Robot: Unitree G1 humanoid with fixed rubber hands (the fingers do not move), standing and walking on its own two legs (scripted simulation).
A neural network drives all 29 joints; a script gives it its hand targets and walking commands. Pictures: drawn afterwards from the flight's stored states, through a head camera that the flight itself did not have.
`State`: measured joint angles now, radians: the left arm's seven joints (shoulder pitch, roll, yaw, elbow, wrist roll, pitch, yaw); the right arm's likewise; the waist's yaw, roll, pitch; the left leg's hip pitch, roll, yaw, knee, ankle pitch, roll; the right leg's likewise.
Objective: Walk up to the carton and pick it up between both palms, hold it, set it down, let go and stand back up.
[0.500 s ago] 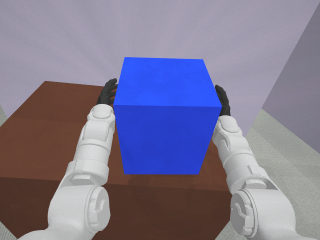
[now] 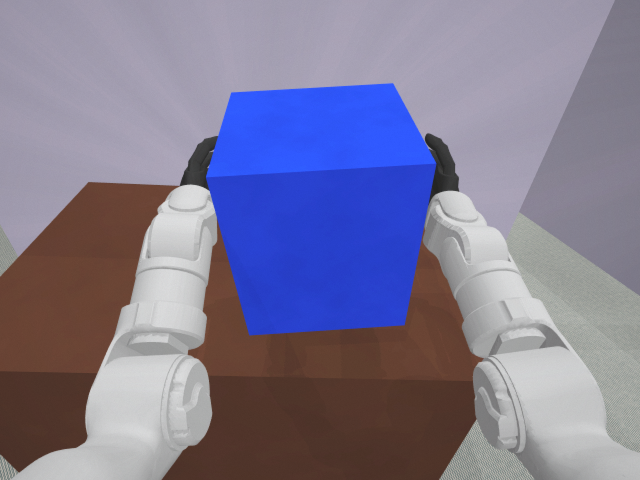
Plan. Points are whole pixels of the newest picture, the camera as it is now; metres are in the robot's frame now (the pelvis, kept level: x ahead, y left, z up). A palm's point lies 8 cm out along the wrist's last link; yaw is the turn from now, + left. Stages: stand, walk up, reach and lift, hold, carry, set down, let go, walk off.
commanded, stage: reach and lift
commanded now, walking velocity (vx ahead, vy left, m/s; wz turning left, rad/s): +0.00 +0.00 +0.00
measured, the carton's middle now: (319, 211) +0.42 -0.02 +0.20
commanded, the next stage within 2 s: hold in 1.22 s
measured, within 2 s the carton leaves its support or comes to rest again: neither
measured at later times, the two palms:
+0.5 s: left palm (201, 184) +0.39 +0.13 +0.25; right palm (456, 183) +0.38 -0.17 +0.26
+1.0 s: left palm (188, 160) +0.39 +0.14 +0.28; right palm (457, 148) +0.38 -0.16 +0.30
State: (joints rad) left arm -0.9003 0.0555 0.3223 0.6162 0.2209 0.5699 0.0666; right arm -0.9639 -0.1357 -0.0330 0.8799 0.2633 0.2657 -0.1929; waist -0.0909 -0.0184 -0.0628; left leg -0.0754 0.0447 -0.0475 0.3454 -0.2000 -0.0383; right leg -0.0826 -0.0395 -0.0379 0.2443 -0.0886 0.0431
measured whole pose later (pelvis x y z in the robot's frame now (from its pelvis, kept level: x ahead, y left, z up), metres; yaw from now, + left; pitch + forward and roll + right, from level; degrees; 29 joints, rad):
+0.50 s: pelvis +0.00 +0.00 +0.00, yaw +0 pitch -4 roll -1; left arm -0.88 0.02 0.33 0.45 0.23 0.78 0.06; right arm -0.99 -0.20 0.03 0.76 0.38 0.48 -0.23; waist -0.11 0.01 -0.09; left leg -0.07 0.05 -0.04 0.37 -0.22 -0.04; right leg -0.07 -0.04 -0.03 0.25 -0.10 0.05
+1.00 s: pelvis +0.01 +0.00 +0.00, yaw +0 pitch -3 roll -2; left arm -0.99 0.08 0.34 0.53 0.21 0.84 0.03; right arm -1.13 -0.21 0.03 0.84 0.42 0.58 -0.27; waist -0.09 0.01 -0.14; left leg -0.10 0.05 -0.05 0.38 -0.23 -0.04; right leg -0.10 -0.03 -0.03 0.26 -0.10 0.04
